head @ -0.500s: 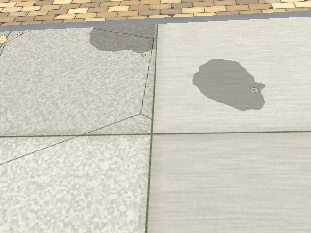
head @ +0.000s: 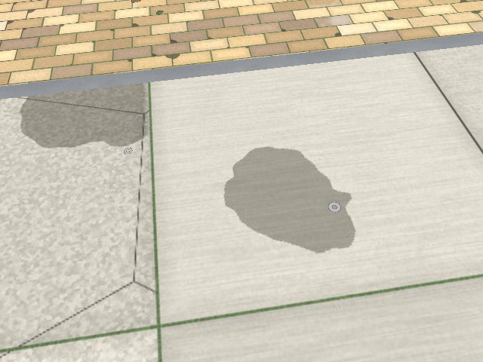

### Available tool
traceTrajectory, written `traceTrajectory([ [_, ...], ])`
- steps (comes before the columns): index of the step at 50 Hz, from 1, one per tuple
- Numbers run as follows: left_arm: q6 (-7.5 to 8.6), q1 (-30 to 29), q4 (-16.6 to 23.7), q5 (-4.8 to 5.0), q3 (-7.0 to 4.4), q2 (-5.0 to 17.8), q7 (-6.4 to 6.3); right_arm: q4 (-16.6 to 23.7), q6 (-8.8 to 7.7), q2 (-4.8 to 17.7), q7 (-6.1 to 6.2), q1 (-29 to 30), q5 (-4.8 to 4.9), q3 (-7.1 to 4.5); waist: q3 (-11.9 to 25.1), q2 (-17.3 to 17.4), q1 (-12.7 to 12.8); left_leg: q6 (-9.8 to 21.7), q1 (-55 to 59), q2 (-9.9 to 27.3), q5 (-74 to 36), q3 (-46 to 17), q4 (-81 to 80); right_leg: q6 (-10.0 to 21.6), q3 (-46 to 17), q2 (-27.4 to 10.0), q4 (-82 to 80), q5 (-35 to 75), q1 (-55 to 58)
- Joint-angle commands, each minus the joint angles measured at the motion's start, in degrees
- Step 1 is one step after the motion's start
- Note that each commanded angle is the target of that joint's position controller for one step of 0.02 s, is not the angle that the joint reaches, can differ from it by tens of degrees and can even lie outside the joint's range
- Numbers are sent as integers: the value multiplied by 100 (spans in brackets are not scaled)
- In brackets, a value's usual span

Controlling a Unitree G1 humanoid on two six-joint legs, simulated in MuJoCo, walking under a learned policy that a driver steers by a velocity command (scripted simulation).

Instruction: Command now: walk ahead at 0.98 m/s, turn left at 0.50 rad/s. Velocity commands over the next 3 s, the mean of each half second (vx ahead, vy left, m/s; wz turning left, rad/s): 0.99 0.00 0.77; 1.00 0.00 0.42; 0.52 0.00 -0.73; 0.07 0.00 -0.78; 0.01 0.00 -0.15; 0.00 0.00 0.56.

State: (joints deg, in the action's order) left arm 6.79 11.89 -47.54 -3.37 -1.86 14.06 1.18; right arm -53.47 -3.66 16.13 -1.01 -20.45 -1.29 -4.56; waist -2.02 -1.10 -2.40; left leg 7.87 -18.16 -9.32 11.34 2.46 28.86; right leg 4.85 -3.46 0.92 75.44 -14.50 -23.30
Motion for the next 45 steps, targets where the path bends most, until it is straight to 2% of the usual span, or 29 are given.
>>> traceTrajectory([
  [1,-69,-44,689,-162,80,225,39,186,-222,297,41,-207,66,11,-144,29,443,1073,371,1606,930,-3022,-1914,-301,-220,-563,-602,-223,-1395],
  [4,-102,-1137,1205,-39,198,291,94,344,-287,477,44,-351,85,-26,-556,9,274,1022,-490,1427,353,-2595,-2391,-620,138,-671,-2201,614,-1183],
  [7,-89,-1812,1438,114,299,168,166,451,-295,668,-15,-505,147,-127,-492,243,-50,622,-720,1112,-754,-2191,-2391,-698,411,-347,-3660,1898,-39],
  [11,-69,-1873,1563,145,213,441,37,437,-219,786,13,-855,196,-183,-61,415,-204,327,819,1279,-2558,-2342,-1413,-599,347,-75,-4606,1732,248],
  [12,-48,-1563,1498,146,130,621,-20,439,-207,885,34,-878,177,-205,239,426,-62,212,1088,1278,-3363,-2334,-790,-530,353,76,-4764,1289,703],
  [13,-10,-862,1327,146,29,816,-88,453,-203,1053,25,-795,166,-242,725,370,313,99,1099,1134,-3819,-2195,190,-439,394,148,-4874,976,1562],
  [14,31,159,1114,105,-97,1087,-193,551,-228,1106,-6,-534,179,-266,1254,372,853,5,344,914,-3240,-2120,1485,-307,87,-280,-4695,692,2916],
  [15,14,1535,969,-35,-277,1592,-329,791,-293,520,2,-307,169,-118,2186,-228,1366,26,-545,668,-1147,-1677,3300,-133,-1238,-1703,-4666,-1312,4288],
  [16,-34,1266,946,-142,-359,1904,-280,1188,-272,10,21,-749,474,41,2899,-2067,793,-120,-2130,253,1610,-1062,4825,448,-4342,-3051,-5745,-2660,5129],
  [17,-96,770,1010,-90,-356,1392,-224,1051,-144,356,94,-487,318,39,2087,-1328,705,-43,-2822,850,1086,-876,5258,492,-4251,-2788,-5932,-3223,4432],
  [18,-101,460,1040,-25,-223,807,-187,1039,-76,469,53,34,177,10,1309,-558,771,-72,-2900,1045,656,-758,5062,368,-3145,-2454,-5894,-2449,3696],
  [19,-96,436,902,-32,-174,611,-158,1088,-31,385,-17,305,108,12,787,-91,692,-123,-2766,1206,495,-726,4828,295,-2317,-2234,-5997,-1214,3000],
  [20,-73,551,724,-11,-149,534,-168,1199,37,283,-99,600,-14,17,503,-74,614,-136,-2692,1349,479,-729,4674,171,-1645,-1961,-6090,-459,2585],
  [21,-27,658,566,27,-135,499,-157,1288,133,149,-170,550,-57,45,392,-381,451,-174,-2671,1434,493,-692,4641,119,-1219,-1909,-6116,-33,2368],
  [23,66,848,308,186,-102,310,-79,1544,276,-4,-249,908,-67,109,198,-459,329,-176,-2937,1579,363,-598,4610,-23,-493,-1807,-6232,891,2235],
  [27,172,577,177,201,-129,498,-71,2039,313,125,-391,1626,-67,205,-199,-397,60,-173,-2811,1578,-810,-299,3707,-197,908,-1505,-6678,2044,1694],
  [30,173,786,28,193,-169,780,-109,2227,311,201,-501,2254,-61,282,-620,-84,144,34,-2110,1333,-1307,422,2184,-347,1724,-1263,-6957,2965,1635],
  [31,164,1017,-32,186,-169,865,-126,2232,292,187,-518,2382,-74,312,-627,-38,204,140,-1717,1117,-1301,652,1806,-389,1858,-1225,-6850,4016,1723],
  [33,80,1333,-85,171,-214,1219,-201,2101,248,313,-471,2113,-101,295,-319,-328,7,319,-963,633,-975,854,1484,-367,1862,-1402,-6190,6483,2237],
  [34,-10,1314,-73,151,-254,1443,-243,1932,217,462,-416,1606,-110,241,14,-483,-310,416,-379,442,-664,773,1358,-323,1826,-1526,-5436,7220,2424],
  [35,-105,1161,-18,129,-288,1624,-272,1629,186,649,-342,659,-118,148,475,-604,-781,538,625,302,-366,591,1255,-207,1748,-1642,-4297,7567,2320],
  [36,-173,942,70,125,-271,1606,-275,1195,167,874,-232,-569,-151,13,987,-499,-1325,697,2098,297,-380,297,748,-106,1730,-1572,-2727,6999,1736],
  [37,-194,1109,83,65,-230,1268,-209,1010,207,1264,-91,-712,-155,-152,1129,192,-1059,743,3233,903,348,-595,769,-147,1649,-918,-564,2365,394],
  [38,-160,1881,551,261,-50,612,-118,1274,250,1890,-30,-145,-203,-255,1959,1685,-70,1511,4660,2671,369,-3747,137,-384,1062,-233,1629,-1505,-1686],
  [39,-45,926,777,256,-104,1077,-130,1362,298,1681,18,-465,-75,-281,2210,640,-637,1514,4424,2601,1018,-4421,-881,-332,171,-251,1741,-785,-2205],
  [40,-1,597,854,327,-72,998,-129,1221,246,1510,85,-213,-63,-247,1113,373,-414,1366,3543,2586,929,-3865,-1261,-314,191,-505,1403,-407,-2536],
  [41,-16,664,717,303,-32,916,-126,1152,163,1171,98,-1,-70,-165,495,-158,-102,1133,2524,2464,619,-3292,-1405,-281,205,-750,862,-261,-2254],
  [43,-257,1029,468,172,28,669,-41,1110,-50,743,115,304,-74,-6,135,-332,388,873,1028,2160,212,-2336,-1701,-297,11,-983,227,-234,-1316],
  [45,-444,917,383,177,23,494,61,932,-241,500,67,194,6,72,-226,-217,491,595,507,1900,-98,-1529,-2035,-304,-114,-1056,-334,-130,-1241],
])
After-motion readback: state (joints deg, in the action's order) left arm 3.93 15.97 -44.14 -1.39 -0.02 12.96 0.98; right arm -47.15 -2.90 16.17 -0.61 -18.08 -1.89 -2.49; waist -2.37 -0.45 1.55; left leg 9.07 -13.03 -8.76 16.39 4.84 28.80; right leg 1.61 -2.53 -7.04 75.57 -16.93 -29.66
